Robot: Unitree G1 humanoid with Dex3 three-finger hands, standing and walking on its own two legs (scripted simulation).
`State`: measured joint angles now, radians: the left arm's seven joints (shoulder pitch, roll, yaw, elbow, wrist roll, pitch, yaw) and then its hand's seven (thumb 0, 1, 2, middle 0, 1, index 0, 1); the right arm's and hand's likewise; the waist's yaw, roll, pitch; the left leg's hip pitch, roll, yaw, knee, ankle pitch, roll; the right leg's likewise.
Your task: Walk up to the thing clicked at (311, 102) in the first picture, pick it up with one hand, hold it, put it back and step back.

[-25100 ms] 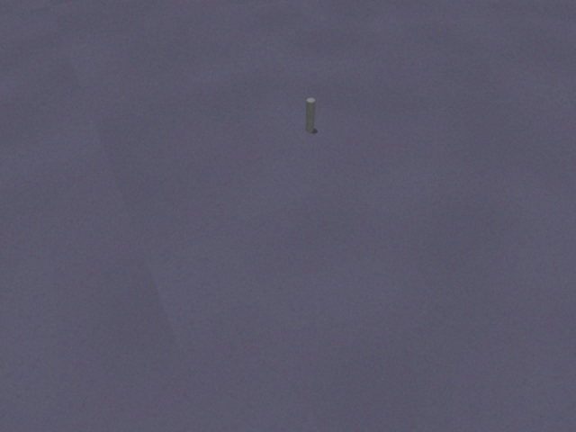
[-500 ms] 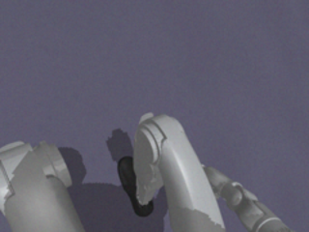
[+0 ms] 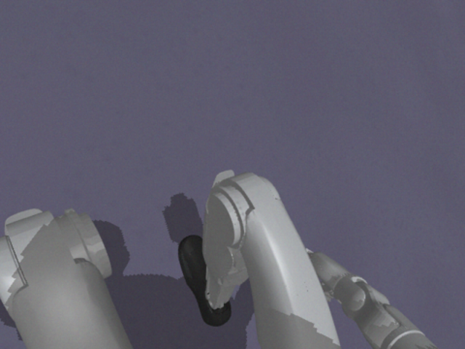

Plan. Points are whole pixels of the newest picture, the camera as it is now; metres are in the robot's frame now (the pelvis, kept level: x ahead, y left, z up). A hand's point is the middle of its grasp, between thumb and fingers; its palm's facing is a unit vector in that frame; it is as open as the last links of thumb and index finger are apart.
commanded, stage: withdraw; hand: left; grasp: from the side
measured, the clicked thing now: out of the picture +0.42 +0.35 -0.19
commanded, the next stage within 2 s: rise in 0.14 s
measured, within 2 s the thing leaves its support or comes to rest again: neither
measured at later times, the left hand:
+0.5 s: hand out of the picture +0.34 +0.44 -0.02, palm faces +0.47 -0.82 -0.31, open 17.3 cm
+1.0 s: hand out of the picture +0.24 +0.35 +0.16, palm faces +0.41 -0.77 -0.48, open 17.2 cm
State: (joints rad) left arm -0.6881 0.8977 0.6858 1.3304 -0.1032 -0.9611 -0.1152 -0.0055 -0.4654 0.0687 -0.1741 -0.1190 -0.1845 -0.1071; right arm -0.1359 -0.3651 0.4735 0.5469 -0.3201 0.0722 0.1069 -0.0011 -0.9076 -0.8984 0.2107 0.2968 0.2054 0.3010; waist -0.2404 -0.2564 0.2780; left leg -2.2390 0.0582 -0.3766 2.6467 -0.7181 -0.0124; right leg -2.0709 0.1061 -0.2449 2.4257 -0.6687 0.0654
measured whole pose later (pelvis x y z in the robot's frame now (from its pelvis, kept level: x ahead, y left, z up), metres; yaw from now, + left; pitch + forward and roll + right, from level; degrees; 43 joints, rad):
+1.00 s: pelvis +0.03 -0.02 +0.25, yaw +14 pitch +29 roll -4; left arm -0.03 0.44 0.31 0.38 0.03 0.05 0.10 -0.01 -0.48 0.09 -0.07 -0.06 -0.07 -0.07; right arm 0.09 -0.24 0.01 0.53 0.05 0.10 -0.07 0.01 -0.90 -0.90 0.21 0.30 0.20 0.30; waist -0.03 0.00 -0.16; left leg -1.64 0.07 -0.08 1.73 -0.62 -0.03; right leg -1.57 0.01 -0.07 1.70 -0.65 -0.01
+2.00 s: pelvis +0.10 +0.01 +0.43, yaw +18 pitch +9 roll -2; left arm 0.47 0.20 -0.02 -0.02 0.00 0.27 0.15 -0.01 -0.55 0.05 -0.05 -0.05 -0.05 -0.05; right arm 0.27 -0.21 0.03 0.48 0.01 -0.11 -0.18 0.01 -0.90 -0.90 0.21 0.30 0.20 0.30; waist -0.02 0.04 -0.11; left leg -0.65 0.05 -0.03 0.98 -0.48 -0.02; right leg -0.58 0.00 -0.05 0.92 -0.50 0.01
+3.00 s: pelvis +0.10 +0.00 +0.43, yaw +18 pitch +8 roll -2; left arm 0.46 0.20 -0.01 0.01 0.00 0.26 0.14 0.00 -0.53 0.06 -0.05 -0.06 -0.05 -0.06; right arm 0.28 -0.21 0.03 0.51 0.01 -0.13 -0.18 0.01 -0.90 -0.90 0.21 0.30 0.20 0.30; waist -0.02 0.04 -0.10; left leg -0.63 0.05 -0.02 0.96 -0.46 -0.02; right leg -0.56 0.00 -0.05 0.91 -0.48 0.01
